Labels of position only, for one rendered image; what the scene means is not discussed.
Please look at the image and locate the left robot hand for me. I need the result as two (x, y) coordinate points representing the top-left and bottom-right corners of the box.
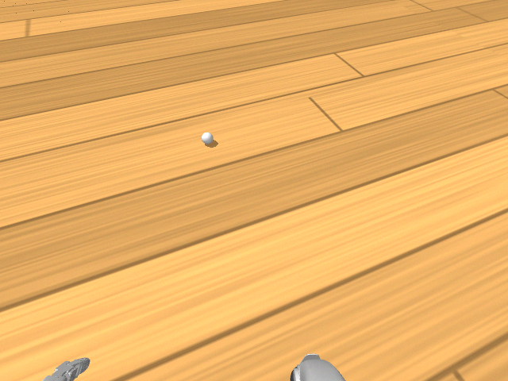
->
(42, 358), (90, 381)

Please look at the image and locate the ball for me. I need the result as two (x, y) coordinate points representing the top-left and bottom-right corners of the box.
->
(202, 133), (213, 144)

